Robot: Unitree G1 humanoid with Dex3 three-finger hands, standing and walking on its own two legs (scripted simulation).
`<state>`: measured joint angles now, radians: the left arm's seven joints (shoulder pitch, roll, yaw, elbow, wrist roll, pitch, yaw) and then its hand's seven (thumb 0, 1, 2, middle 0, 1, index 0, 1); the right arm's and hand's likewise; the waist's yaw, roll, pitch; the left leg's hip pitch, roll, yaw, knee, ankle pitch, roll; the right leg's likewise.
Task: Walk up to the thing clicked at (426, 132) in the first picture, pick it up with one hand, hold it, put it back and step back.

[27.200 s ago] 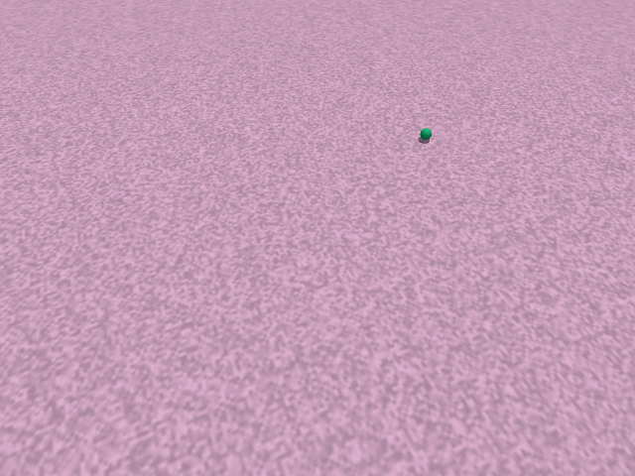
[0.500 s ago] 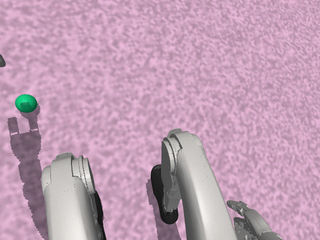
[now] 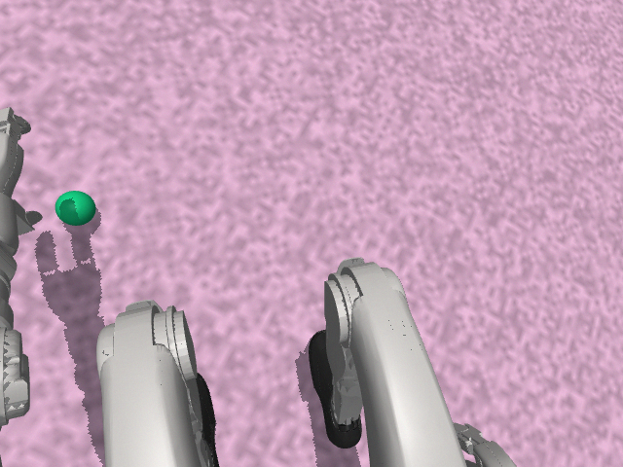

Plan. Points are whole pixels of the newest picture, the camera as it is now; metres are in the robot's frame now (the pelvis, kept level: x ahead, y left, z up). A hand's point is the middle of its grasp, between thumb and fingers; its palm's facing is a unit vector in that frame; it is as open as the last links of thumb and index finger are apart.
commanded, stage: home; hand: left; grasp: from above
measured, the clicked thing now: (75, 208) +0.51 +0.29 -0.32
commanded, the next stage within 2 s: none
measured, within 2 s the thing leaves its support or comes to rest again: neither
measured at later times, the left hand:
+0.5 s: hand out of the picture +0.30 +0.24 +0.08, palm faces -0.09 -0.85 -0.51, open 7.5 cm
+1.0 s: hand out of the picture +0.24 +0.20 +0.29, palm faces +0.17 -0.96 -0.21, open 7.4 cm
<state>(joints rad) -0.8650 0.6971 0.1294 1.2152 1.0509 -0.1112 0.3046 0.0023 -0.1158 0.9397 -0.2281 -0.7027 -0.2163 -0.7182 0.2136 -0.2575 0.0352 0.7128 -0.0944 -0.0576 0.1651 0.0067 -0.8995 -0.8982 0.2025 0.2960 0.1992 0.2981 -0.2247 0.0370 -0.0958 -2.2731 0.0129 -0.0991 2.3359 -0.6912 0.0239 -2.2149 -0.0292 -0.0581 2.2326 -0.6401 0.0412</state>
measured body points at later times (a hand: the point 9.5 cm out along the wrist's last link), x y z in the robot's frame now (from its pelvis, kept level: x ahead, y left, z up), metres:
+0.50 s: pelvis +0.01 -0.01 +0.18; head +0.16 +0.03 +0.61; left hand +0.30 +0.28 +0.11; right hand +0.24 -0.24 +0.09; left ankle +0.07 +0.12 -0.32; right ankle +0.11 -0.13 -0.32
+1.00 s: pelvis +0.07 +0.00 +0.35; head +0.11 +0.01 +0.79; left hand +0.23 +0.25 +0.31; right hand +0.24 -0.23 +0.27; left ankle +0.07 +0.12 -0.32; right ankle +0.11 -0.13 -0.32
